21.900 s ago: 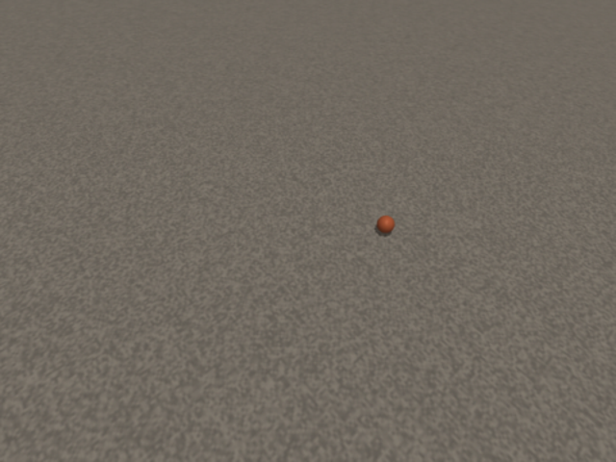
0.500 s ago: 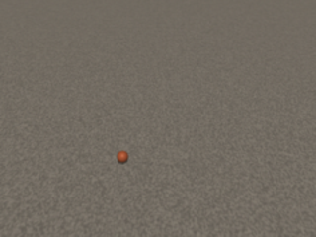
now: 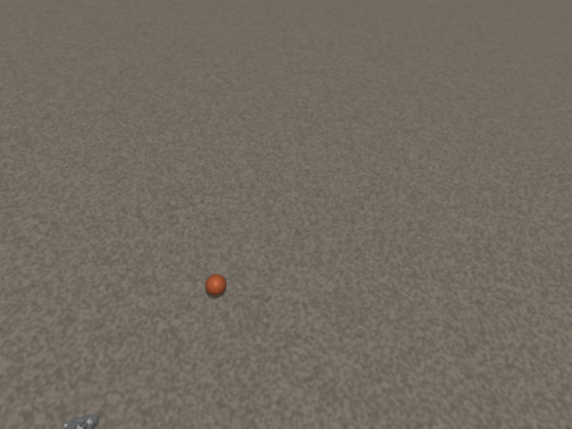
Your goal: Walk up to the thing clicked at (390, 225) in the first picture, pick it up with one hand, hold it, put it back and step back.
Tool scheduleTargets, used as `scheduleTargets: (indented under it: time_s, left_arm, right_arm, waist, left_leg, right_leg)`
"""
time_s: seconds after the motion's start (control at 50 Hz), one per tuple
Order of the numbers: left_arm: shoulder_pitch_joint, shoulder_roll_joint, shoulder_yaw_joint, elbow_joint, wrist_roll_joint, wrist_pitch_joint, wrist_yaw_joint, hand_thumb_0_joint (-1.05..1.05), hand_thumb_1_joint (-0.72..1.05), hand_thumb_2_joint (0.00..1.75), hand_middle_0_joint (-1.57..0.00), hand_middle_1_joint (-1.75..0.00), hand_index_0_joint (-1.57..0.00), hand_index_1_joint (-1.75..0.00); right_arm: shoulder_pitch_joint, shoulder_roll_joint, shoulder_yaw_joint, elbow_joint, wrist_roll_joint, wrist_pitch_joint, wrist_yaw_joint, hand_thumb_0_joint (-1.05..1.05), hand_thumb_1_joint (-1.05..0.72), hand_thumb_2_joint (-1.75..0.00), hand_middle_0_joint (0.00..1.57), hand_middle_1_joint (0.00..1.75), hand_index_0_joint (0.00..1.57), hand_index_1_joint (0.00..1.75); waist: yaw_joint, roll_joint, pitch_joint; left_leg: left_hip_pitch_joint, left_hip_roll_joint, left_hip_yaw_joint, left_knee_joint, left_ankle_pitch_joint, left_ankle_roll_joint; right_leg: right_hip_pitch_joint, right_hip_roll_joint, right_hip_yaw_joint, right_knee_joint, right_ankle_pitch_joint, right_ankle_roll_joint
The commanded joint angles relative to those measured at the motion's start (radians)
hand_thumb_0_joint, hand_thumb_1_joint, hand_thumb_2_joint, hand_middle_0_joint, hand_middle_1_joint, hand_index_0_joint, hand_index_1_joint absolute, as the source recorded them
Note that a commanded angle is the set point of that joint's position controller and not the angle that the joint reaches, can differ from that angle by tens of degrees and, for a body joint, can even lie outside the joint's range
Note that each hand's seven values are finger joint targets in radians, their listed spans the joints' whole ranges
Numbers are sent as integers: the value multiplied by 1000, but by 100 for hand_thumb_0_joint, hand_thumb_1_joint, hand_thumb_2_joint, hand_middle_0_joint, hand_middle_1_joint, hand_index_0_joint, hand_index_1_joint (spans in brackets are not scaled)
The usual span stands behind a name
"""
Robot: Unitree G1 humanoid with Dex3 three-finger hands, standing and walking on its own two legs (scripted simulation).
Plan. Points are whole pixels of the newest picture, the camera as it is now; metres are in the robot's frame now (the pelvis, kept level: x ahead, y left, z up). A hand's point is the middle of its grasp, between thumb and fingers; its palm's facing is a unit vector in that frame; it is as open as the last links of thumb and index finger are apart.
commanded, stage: walk up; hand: left
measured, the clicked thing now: (215, 284) +0.72 +0.25 -0.73
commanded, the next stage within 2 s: stand in 0.24 s
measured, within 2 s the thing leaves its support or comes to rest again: neither
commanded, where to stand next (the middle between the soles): +0.34 +0.02 m, yaw -1 degrees
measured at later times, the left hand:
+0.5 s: hand out of the picture +0.06 +0.25 -0.15, palm faces -0.01 -0.95 -0.33, open 7.4 cm
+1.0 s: hand out of the picture +0.04 +0.24 -0.15, palm faces -0.06 -0.94 -0.33, open 7.4 cm
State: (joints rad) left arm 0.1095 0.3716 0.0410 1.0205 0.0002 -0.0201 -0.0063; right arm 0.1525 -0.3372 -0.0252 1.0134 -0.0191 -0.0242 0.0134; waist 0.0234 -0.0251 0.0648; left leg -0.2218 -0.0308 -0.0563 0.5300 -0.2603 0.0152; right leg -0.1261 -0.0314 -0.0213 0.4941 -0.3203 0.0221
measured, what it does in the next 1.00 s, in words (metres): stands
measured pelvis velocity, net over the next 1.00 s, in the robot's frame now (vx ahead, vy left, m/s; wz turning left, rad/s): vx -0.03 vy -0.01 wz -0.01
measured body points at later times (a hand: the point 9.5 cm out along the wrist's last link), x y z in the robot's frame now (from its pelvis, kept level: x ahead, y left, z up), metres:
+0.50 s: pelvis -0.01 -0.01 +0.01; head +0.00 +0.00 +0.46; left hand +0.06 +0.29 -0.13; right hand +0.11 -0.30 -0.11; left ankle +0.02 +0.11 -0.74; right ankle -0.03 -0.14 -0.74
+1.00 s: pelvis -0.03 -0.01 +0.01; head -0.02 +0.00 +0.46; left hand +0.04 +0.29 -0.12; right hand +0.02 -0.31 -0.12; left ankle +0.02 +0.11 -0.74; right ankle -0.03 -0.14 -0.74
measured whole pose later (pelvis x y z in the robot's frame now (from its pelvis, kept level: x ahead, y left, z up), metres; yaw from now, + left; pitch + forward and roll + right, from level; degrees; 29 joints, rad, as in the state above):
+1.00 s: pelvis -0.03 -0.01 +0.01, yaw -1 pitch -3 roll +0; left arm 0.13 0.36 0.00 1.13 0.01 -0.02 -0.02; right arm 0.14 -0.35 -0.01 1.15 -0.01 0.00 0.02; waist -0.01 -0.01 0.06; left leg -0.17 -0.01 -0.05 0.34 -0.12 -0.01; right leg -0.10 -0.01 -0.01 0.33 -0.19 0.01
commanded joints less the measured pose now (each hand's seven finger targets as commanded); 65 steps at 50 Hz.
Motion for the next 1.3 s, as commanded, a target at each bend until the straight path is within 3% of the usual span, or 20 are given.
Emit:
scheduleTargets:
  time_s: [0.0,0.08,0.18,0.2,0.22,0.24,0.3,0.36,0.6,0.64,0.7,0.82,0.9,1.0,1.14,1.2,1.22,1.24,1.26,1.28]
  left_arm:
    - [-20,183,38,-47,3,-21,20,0,90,90,-20,-30,-20,-30]
    - [-29,204,40,-31,10,-23,18,0,90,90,-20,-30,-20,-30]
    - [-52,212,44,-25,14,-25,19,0,90,90,-20,-30,-20,-30]
    - [-52,214,47,-20,14,-24,20,0,90,90,-20,-30,-20,-30]
    - [-62,184,22,-4,6,-21,19,0,90,90,-20,-30,-20,-30]
    - [-57,173,19,-1,3,-19,20,0,90,90,-20,-30,-20,-30]
    - [-38,182,16,16,0,-17,23,0,90,90,-20,-30,-20,-30]
    - [-41,183,11,29,5,-17,21,0,90,90,-20,-30,-20,-30]
    - [-49,188,0,55,12,-18,14,0,90,90,-20,-30,-20,-30]
    - [-45,188,-1,52,11,-19,12,0,90,90,-20,-30,-20,-30]
    - [-33,187,-4,57,14,-17,11,0,90,90,-20,-30,-20,-30]
    - [-27,193,-3,52,12,-21,11,0,90,90,-20,-30,-20,-30]
    - [-22,203,0,51,11,-14,7,0,90,90,-20,-30,-20,-30]
    - [-12,198,-7,45,13,-20,9,0,90,90,-20,-30,-20,-30]
    - [-5,196,-10,42,7,-15,9,0,90,90,-20,-30,-20,-30]
    - [2,199,-10,43,8,-18,10,0,90,90,-20,-30,-20,-30]
    - [68,261,50,12,17,-27,-5,0,90,90,-20,-30,-20,-30]
    - [112,275,61,23,29,-27,-10,0,90,90,-20,-30,-20,-30]
    - [142,282,73,14,32,-26,-12,0,90,90,-20,-30,-20,-30]
    - [170,293,85,7,32,-29,-10,0,90,90,-20,-30,-20,-30]
  right_arm:
    - [-71,-226,-53,-65,6,-20,-19,0,-90,-90,20,30,20,30]
    - [-94,-213,-52,-56,5,-14,-19,0,-90,-90,20,30,20,30]
    - [-107,-200,-47,-44,5,-10,-15,0,-90,-90,20,30,20,30]
    - [-104,-198,-47,-39,5,-10,-15,0,-90,-90,20,30,20,30]
    - [-126,-206,-40,-37,10,-11,-20,0,-90,-90,20,30,20,30]
    - [-117,-211,-39,-27,12,-14,-21,0,-90,-90,20,30,20,30]
    - [-124,-218,-36,-9,14,-12,-24,0,-90,-90,20,30,20,30]
    - [-137,-213,-30,-1,17,-5,-23,0,-90,-90,20,30,20,30]
    - [-133,-211,-18,47,13,-7,-15,0,-90,-90,20,30,20,30]
    - [-133,-222,-22,51,12,-9,-15,0,-90,-90,20,30,20,30]
    - [-121,-221,-22,60,11,-6,-12,0,-90,-90,20,30,20,30]
    - [-98,-221,-19,68,12,-7,-12,0,-90,-90,20,30,20,30]
    - [-73,-231,-21,76,7,-3,-11,0,-90,-90,20,30,20,30]
    - [-67,-221,-16,74,10,-7,-12,0,-90,-90,20,30,20,30]
    - [-60,-231,-12,78,12,-6,-15,0,-90,-90,20,30,20,30]
    - [-69,-230,-10,74,15,-10,-16,0,-90,-90,20,30,20,30]
    - [6,-284,-58,32,0,-13,10,0,-90,-90,20,30,20,30]
    - [-10,-298,-68,21,-11,-8,19,0,-90,-90,20,30,20,30]
    - [-77,-279,-67,-16,-15,-4,24,0,-90,-90,20,30,20,30]
    - [-134,-233,-62,-54,-17,-3,28,0,-90,-90,20,30,20,30]
  waist:
    - [9,118,-125]
    - [-1,73,-106]
    - [-8,23,-93]
    - [-10,15,-95]
    - [-24,31,-96]
    - [-23,32,-102]
    - [-16,39,-131]
    - [-19,30,-113]
    - [-25,30,-55]
    - [-20,42,-82]
    - [-22,26,-38]
    - [-23,21,-57]
    - [-28,40,-24]
    - [-30,16,-62]
    - [-28,43,-66]
    - [-26,40,-96]
    - [-15,43,-179]
    - [11,50,-90]
    - [44,28,15]
    - [74,-56,104]
  left_leg:
    - [45,165,-161,-122,356,66]
    - [4,118,-107,-106,262,36]
    - [2,95,-85,-84,248,29]
    - [10,98,-81,-82,268,29]
    - [97,128,-103,-123,402,26]
    - [119,139,-107,-124,472,23]
    - [151,145,-97,-136,518,25]
    - [126,137,-89,-177,391,16]
    - [83,134,-94,-261,159,0]
    - [96,137,-92,-251,186,2]
    - [63,130,-98,-268,87,-1]
    - [70,134,-100,-262,123,4]
    - [36,131,-111,-282,-5,3]
    - [68,135,-100,-249,125,5]
    - [62,138,-100,-257,127,7]
    - [97,144,-94,-238,223,8]
    - [58,93,-95,-178,-264,67]
    - [-110,87,-112,-169,-467,68]
    - [-265,67,-88,-118,-439,53]
    - [-410,32,-14,26,-278,29]
  right_leg:
    - [43,-45,34,-59,166,-57]
    - [83,-75,62,-108,212,-70]
    - [79,-101,81,-133,220,-77]
    - [78,-97,71,-126,231,-78]
    - [26,-111,99,-142,369,-62]
    - [42,-100,80,-138,406,-49]
    - [85,-93,68,-152,429,-35]
    - [90,-93,74,-189,349,-32]
    - [31,-95,94,-251,127,-36]
    - [50,-102,102,-250,151,-41]
    - [7,-95,105,-268,50,-40]
    - [15,-98,108,-257,97,-41]
    - [-24,-90,115,-262,-23,-44]
    - [-2,-99,121,-254,84,-45]
    - [13,-94,113,-234,113,-46]
    - [23,-97,109,-222,184,-43]
    - [98,-39,83,-169,-212,-85]
    - [93,-61,142,-166,-392,-111]
    - [94,-107,218,-201,-451,-140]
    - [143,-194,319,-293,-464,-184]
